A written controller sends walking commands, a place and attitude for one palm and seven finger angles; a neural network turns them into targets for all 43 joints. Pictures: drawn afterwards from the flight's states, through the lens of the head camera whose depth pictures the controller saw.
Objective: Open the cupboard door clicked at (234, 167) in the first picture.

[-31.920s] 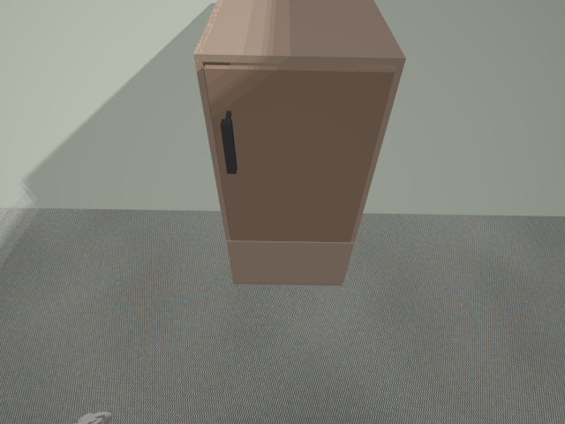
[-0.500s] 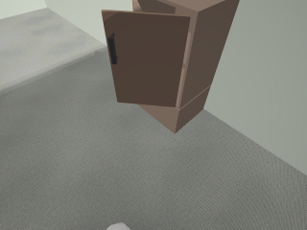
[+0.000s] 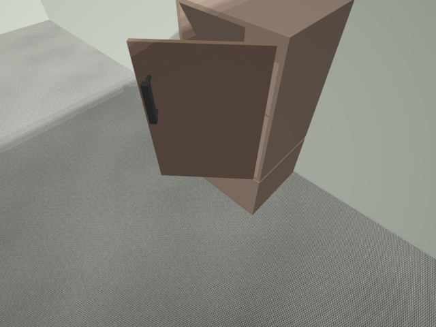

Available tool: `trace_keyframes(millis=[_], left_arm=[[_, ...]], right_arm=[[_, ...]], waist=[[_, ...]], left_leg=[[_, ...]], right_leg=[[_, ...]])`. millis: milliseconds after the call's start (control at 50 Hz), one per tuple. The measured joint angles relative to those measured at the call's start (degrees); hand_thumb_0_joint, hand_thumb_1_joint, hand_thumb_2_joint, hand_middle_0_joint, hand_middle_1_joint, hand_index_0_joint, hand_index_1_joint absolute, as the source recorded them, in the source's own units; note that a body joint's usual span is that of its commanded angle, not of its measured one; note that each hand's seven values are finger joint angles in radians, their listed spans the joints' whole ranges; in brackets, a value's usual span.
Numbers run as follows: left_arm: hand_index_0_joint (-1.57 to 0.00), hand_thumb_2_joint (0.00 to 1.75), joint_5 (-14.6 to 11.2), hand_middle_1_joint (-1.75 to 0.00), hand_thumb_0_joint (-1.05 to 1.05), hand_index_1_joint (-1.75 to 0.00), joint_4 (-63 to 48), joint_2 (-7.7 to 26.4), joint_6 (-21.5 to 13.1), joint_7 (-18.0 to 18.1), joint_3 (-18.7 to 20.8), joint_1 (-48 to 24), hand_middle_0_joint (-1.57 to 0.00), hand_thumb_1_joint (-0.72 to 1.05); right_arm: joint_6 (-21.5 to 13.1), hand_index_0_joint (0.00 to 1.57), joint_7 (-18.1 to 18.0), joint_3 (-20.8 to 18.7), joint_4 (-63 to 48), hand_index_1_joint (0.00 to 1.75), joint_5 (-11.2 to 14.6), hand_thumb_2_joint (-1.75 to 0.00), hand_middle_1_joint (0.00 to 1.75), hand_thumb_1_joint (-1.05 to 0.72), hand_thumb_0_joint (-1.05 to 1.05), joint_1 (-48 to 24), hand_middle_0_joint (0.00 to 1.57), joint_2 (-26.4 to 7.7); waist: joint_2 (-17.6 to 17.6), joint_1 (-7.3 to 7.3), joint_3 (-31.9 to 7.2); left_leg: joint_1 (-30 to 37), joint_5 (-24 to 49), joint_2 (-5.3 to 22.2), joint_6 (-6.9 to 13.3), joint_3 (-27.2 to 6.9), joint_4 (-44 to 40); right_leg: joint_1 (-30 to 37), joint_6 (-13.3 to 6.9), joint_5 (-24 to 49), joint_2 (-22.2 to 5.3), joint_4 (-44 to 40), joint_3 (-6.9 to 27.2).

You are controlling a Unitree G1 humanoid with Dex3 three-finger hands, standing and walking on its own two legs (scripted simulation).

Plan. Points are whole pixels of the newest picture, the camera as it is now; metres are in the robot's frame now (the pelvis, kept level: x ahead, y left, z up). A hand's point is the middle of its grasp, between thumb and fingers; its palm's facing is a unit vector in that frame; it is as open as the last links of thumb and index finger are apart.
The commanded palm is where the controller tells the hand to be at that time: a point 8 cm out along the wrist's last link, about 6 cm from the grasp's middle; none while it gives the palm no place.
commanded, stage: take the last steps up to it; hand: left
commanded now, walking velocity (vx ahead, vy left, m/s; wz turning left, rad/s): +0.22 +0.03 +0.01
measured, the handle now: (151, 99) +0.74 +0.25 -0.03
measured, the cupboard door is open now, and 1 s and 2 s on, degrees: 40 40 40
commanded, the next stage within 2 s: come to a stop and stand still in 0.20 s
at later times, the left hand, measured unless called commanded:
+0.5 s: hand out of the picture +0.15 +0.20 -0.19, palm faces +0.06 -0.98 -0.18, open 7.3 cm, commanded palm none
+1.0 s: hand (129, 292) +0.22 +0.22 -0.18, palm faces +0.05 -0.98 -0.20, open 7.4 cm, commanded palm none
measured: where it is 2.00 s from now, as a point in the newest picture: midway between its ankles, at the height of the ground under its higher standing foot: outside the picture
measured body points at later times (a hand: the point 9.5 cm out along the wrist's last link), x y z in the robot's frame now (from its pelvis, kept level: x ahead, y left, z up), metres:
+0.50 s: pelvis +0.15 +0.02 -0.01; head +0.18 +0.04 +0.44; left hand +0.15 +0.25 -0.17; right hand +0.23 -0.21 -0.15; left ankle +0.18 +0.13 -0.74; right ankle +0.13 -0.10 -0.73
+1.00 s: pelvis +0.15 +0.03 +0.00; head +0.19 +0.05 +0.45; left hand +0.22 +0.27 -0.16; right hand +0.20 -0.21 -0.15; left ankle +0.15 +0.12 -0.74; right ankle +0.11 -0.11 -0.72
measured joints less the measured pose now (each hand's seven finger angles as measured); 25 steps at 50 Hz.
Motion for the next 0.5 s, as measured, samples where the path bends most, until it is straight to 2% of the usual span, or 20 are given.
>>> trace_keyframes(millis=[40, 100, 140, 160, 200, 240, 320, 340, 360, 420, 460, 500], left_arm=[[-0.2, 0.9, 0.07, -0.3, 0.0, -0.3, -0.81, 0.67, -1.1, 0.02, -0.03, -0.54, -0.2, 0.91], [-0.2, 0.9, -0.2, -0.3, 0.0, -0.3, -0.74, -0.5, -2.43, 0.79, -0.28, -1.17, -0.2, 0.91], [-0.2, 0.9, -0.3, -0.3, 0.0, -0.3, -0.67, -1.18, -2.62, 1.43, -0.47, -0.12, -0.2, 0.91], [-0.2, 0.9, -0.31, -0.3, 0.0, -0.3, -0.42, -1.44, -2.62, 1.63, -0.55, 0.65, -0.2, 0.91], [-0.21, 0.9, -0.5, -0.3, -0.01, -0.3, 0.33, -1.31, -2.67, 2.34, 0.1, 2.19, -0.2, 0.93], [-0.21, 0.9, -0.36, -0.3, -0.01, -0.3, 1.43, -0.5, -2.47, 2.17, 0.22, 3.62, -0.2, 0.94], [-0.21, 0.9, -0.57, -0.3, -0.01, -0.3, 3.89, 0.01, -1.42, 1.56, -0.09, 6.82, -0.2, 0.93], [-0.21, 0.9, -0.69, -0.3, -0.01, -0.3, 4.25, -0.12, -0.96, 1.49, -0.24, 7.78, -0.2, 0.93], [-0.21, 0.9, -0.84, -0.3, 0.0, -0.3, 4.76, 0.2, -0.3, 1.58, -0.38, 8.1, -0.2, 0.93], [-0.2, 0.9, -1.06, -0.3, 0.0, -0.3, 6.01, 0.92, 1.42, 2.35, -0.97, 7.37, -0.2, 0.92], [-0.2, 0.9, -1.31, -0.3, 0.0, -0.3, 6.11, 0.69, 2.07, 2.49, -1.34, 6.03, -0.2, 0.92], [-0.2, 0.9, -1.35, -0.3, 0.0, -0.3, 5.31, 0.39, 2.4, 2.43, -1.51, 4.87, -0.2, 0.91]], right_arm=[[0.36, 0.2, 0.16, 0.14, 0.69, 0.3, 0.32, -0.89, 0.3, -0.92, 0.0, 1.86, 0.2, 0.35], [1.91, 0.2, 0.42, -0.02, 2.12, 0.3, 0.59, -0.89, 0.3, -0.91, 0.01, 1.35, 0.2, -0.4], [2.5, 0.2, 0.5, -0.25, 2.2, 0.3, 0.54, -0.89, 0.3, -0.91, 0.01, 0.21, 0.2, -0.48], [2.59, 0.2, 0.56, -0.33, 1.9, 0.3, 0.5, -0.89, 0.3, -0.91, 0.01, -0.5, 0.2, -0.43], [2.49, 0.2, 0.77, -0.38, 0.84, 0.3, 0.51, -0.89, 0.3, -0.91, 0.01, -2.01, 0.2, -0.05], [2.06, 0.2, 1.07, -0.36, -0.49, 0.3, 0.49, -0.89, 0.3, -0.91, 0.01, -3.53, 0.2, 0.41], [0.29, 0.2, 1.2, -0.11, -2.61, 0.3, 0.29, -0.89, 0.3, -0.92, 0.01, -5.7, 0.2, 0.11], [-0.33, 0.2, 1.06, -0.06, -3.09, 0.3, 0.16, -0.89, 0.3, -0.92, 0.01, -5.9, 0.2, -0.31], [-0.54, 0.2, 0.66, 0.06, -3.23, 0.3, 0.0, -0.89, 0.3, -0.92, 0.01, -6.5, 0.2, -0.02], [-0.22, 0.2, -0.68, 1.18, -3.4, 0.3, -0.17, -0.89, 0.3, -0.92, 0.0, -7.99, 0.2, 1.29], [0.26, 0.2, -1.54, 1.49, -3.23, 0.3, 0.16, -0.89, 0.3, -0.92, 0.0, -9.04, 0.2, 1.58], [1.06, 0.2, -1.83, 1.47, -2.95, 0.3, 0.53, -0.89, 0.3, -0.92, 0.0, -10.11, 0.2, 1.35]], waist=[[-0.7, -0.25, -0.24], [1.72, -0.56, 0.86], [1.82, -0.51, 0.92], [1.56, -0.46, 0.8], [0.67, -0.18, 0.5], [-0.33, 0.26, 0.32], [-0.56, 1.29, 0.18], [0.04, 1.37, -0.17], [-0.75, 1.32, -0.07], [-2.83, 1.62, 0.52], [-2.65, 1.66, 1.26], [-2.04, 1.7, 1.93]], left_leg=[[-0.68, -4.0, -0.08, -0.68, -0.04, 5.17], [-7.12, -12.65, 1.25, -0.98, -3.32, 23.35], [-11.96, -11.75, 1.55, -1.35, -4.22, 31.18], [-13.9, -10.45, 1.88, -1.64, -4.21, 32.23], [-16.34, -7.61, 2.6, -2.2, -3.94, 29.45], [-16.96, -4.37, 3.0, -2.57, -3.53, 23.04], [-13.09, 3.53, 2.72, -2.55, -2.93, 7.99], [-12.63, 6.77, 2.94, -1.2, -3.29, 6.78], [-13.1, 6.18, 2.44, -0.14, -2.87, 8.88], [-11.79, 1.95, 1.16, 0.87, -1.58, 9.92], [-10.35, 2.09, 0.77, 0.51, -1.65, 8.17], [-9.3, 2.48, 0.67, 0.49, -1.88, 7.0]], right_leg=[[3.6, -1.2, 2.41, 0.22, -5.69, 0.45], [5.02, -1.97, 0.3, 1.6, -2.74, -1.35], [7.49, -1.79, -0.47, 1.95, -4.98, -2.0], [8.73, -1.47, -0.16, 2.01, -6.66, -2.12], [10.92, -1.16, 0.49, 2.07, -9.79, -2.13], [12.6, -0.85, 0.46, 1.93, -11.73, -1.94], [14.23, 0.79, -3.3, 1.73, -9.13, -1.35], [13.46, 0.83, -5.42, 1.9, -6.23, -1.25], [12.18, 0.66, -8.7, 1.37, -2.23, -0.35], [7.97, 0.6, -14.53, 1.23, 7.13, 2.25], [6.95, 0.92, -13.97, 1.48, 6.69, 2.36], [7.11, 0.89, -9.85, 1.93, 2.68, 2.28]])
